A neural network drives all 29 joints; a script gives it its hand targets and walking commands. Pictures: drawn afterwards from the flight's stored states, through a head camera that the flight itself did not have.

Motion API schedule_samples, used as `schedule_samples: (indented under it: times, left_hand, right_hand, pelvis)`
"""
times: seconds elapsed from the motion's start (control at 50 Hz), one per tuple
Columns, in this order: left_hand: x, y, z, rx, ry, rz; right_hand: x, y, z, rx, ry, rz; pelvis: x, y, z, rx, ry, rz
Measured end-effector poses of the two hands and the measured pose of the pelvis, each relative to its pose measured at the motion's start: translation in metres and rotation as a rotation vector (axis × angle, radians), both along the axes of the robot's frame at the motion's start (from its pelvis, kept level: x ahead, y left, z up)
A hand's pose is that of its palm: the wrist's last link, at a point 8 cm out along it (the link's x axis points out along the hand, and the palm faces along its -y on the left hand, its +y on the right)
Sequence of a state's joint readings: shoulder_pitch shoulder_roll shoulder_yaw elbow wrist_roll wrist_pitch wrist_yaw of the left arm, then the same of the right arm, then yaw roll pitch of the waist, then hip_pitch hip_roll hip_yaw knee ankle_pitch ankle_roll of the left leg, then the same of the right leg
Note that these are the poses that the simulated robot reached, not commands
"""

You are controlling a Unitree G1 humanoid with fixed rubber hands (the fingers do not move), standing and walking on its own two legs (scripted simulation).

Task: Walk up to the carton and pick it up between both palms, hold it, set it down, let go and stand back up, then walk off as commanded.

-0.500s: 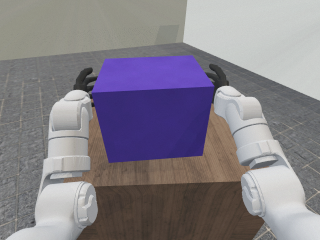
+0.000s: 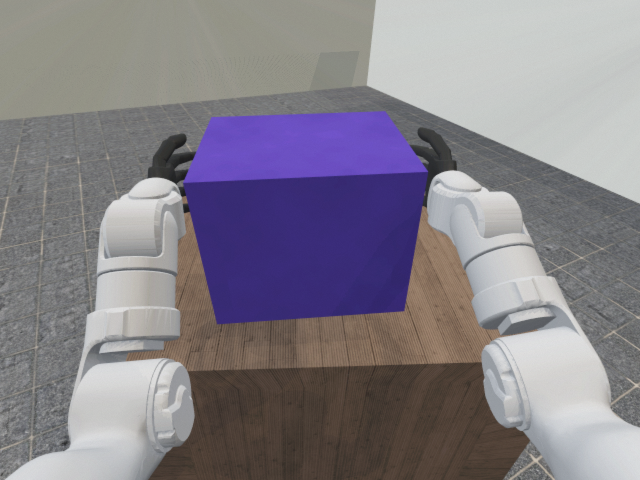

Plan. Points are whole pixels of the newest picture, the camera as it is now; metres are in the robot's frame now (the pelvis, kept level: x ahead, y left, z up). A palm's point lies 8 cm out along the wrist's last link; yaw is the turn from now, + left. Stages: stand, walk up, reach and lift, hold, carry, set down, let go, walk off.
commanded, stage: hold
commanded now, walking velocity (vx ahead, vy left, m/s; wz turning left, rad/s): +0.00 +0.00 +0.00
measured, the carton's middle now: (305, 212) +0.40 +0.00 +0.22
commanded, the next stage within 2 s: none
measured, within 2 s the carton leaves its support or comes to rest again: neither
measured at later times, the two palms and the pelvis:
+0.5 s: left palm (166, 193) +0.37 +0.16 +0.26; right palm (440, 186) +0.37 -0.16 +0.26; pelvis +0.00 +0.00 +0.00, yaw +0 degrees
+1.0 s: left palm (167, 194) +0.37 +0.16 +0.25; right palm (440, 187) +0.37 -0.16 +0.26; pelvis +0.00 +0.00 +0.00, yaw +0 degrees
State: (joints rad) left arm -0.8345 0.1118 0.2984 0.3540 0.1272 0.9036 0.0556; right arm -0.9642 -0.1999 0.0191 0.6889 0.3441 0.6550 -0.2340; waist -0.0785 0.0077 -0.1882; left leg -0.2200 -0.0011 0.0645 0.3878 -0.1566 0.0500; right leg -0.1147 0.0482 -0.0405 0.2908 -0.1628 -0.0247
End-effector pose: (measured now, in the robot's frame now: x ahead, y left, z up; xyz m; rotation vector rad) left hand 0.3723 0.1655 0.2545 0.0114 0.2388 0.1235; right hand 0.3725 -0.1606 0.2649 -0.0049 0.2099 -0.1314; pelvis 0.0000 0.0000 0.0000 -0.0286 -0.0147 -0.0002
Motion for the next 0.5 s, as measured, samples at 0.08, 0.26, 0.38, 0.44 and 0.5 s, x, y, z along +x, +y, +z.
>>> schedule_samples:
  times: [0.08,0.26,0.38,0.44,0.5]
  left_hand:
    - [-0.0007,0.0004,0.0,0.001,-0.001,0.003]
    - [0.0,0.0,0.0022,0.008,-0.008,0.0]
    - [0.0017,-0.0011,0.0014,0.003,0.002,-0.001]
    - [0.0022,-0.0015,0.0009,0.006,0.0,-0.003]
    - [0.002,-0.0015,0.0011,0.007,-0.006,-0.004]
  right_hand:
    - [0.0001,0.0004,-0.0003,0.005,0.0,0.002]
    - [-0.0001,0.0,-0.0004,0.003,-0.006,0.001]
    - [0.0007,-0.0012,-0.0015,0.012,0.005,-0.004]
    - [0.0009,-0.0015,-0.0012,0.001,0.004,-0.002]
    - [0.0009,-0.0015,-0.0005,-0.002,-0.002,-0.001]
  pelvis:
    - [-0.0004,-0.0001,0.0,0.0,0.0,0.0]
    - [-0.0002,0.0001,0.0,-0.001,0.004,0.002]
    - [0.0001,0.0005,0.0001,0.0,0.002,0.0]
    - [0.0006,0.0007,0.0001,0.0,0.004,-0.001]
    - [0.0011,0.001,0.0001,0.0,0.004,-0.002]
